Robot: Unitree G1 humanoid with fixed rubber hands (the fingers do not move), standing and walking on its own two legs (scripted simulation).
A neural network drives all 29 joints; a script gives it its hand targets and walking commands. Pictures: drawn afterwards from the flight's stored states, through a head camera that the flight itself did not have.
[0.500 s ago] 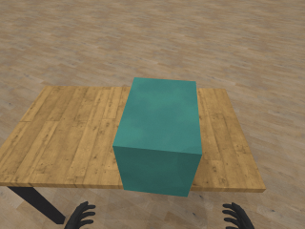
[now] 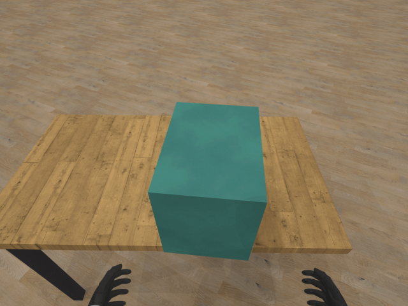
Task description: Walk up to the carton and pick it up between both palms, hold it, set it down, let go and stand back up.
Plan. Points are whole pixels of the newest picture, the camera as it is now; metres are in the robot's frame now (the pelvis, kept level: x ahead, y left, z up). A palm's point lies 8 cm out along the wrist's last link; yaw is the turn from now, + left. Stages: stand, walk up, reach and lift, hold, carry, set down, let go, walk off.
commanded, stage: stand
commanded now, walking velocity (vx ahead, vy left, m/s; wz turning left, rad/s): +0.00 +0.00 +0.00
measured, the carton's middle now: (211, 179) +0.44 +0.01 -0.01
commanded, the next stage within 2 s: none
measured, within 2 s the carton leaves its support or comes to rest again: neither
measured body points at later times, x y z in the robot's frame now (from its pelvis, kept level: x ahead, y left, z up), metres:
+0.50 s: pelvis -0.03 +0.01 -0.01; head -0.05 +0.02 +0.44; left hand +0.07 +0.28 -0.11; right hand +0.08 -0.25 -0.11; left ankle +0.00 +0.13 -0.75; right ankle -0.02 -0.11 -0.75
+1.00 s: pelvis -0.06 +0.02 -0.01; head -0.06 +0.02 +0.44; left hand +0.00 +0.28 -0.13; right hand +0.04 -0.25 -0.13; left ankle +0.00 +0.13 -0.75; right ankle -0.02 -0.11 -0.75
